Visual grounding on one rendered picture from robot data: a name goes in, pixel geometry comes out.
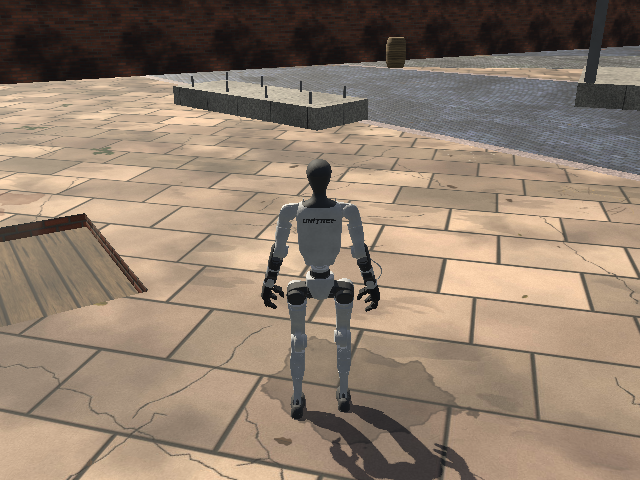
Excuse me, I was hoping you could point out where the robot left shin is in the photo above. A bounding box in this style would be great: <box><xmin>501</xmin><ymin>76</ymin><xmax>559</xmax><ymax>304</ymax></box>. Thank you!
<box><xmin>290</xmin><ymin>334</ymin><xmax>305</xmax><ymax>405</ymax></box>

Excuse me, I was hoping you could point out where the robot shin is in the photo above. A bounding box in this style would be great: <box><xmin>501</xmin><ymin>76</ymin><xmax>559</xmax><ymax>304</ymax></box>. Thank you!
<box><xmin>337</xmin><ymin>330</ymin><xmax>351</xmax><ymax>398</ymax></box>
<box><xmin>290</xmin><ymin>334</ymin><xmax>305</xmax><ymax>405</ymax></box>

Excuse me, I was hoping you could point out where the robot right upper arm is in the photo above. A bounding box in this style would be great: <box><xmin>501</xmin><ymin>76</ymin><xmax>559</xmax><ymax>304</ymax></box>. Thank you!
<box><xmin>340</xmin><ymin>202</ymin><xmax>367</xmax><ymax>259</ymax></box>

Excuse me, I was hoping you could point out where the robot left upper arm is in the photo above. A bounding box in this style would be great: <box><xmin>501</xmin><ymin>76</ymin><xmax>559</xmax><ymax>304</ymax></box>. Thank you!
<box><xmin>273</xmin><ymin>203</ymin><xmax>298</xmax><ymax>258</ymax></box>

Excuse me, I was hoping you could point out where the right robot hand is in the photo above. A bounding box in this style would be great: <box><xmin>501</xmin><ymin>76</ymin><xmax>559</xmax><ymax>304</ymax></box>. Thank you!
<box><xmin>357</xmin><ymin>285</ymin><xmax>380</xmax><ymax>312</ymax></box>

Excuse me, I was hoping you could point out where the left robot hand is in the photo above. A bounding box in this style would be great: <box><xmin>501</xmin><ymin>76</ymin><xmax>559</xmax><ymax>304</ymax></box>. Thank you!
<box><xmin>261</xmin><ymin>283</ymin><xmax>284</xmax><ymax>309</ymax></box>

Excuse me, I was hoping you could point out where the left robot forearm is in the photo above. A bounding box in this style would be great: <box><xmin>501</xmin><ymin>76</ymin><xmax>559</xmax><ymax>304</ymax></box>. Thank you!
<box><xmin>263</xmin><ymin>243</ymin><xmax>283</xmax><ymax>288</ymax></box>

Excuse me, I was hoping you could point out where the robot right shin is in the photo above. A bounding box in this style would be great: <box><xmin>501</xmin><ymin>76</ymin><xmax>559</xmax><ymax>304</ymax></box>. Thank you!
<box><xmin>337</xmin><ymin>330</ymin><xmax>351</xmax><ymax>398</ymax></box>

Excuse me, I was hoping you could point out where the right robot forearm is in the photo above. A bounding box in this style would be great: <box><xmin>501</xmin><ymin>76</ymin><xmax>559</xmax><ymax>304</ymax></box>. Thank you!
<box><xmin>357</xmin><ymin>243</ymin><xmax>377</xmax><ymax>289</ymax></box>

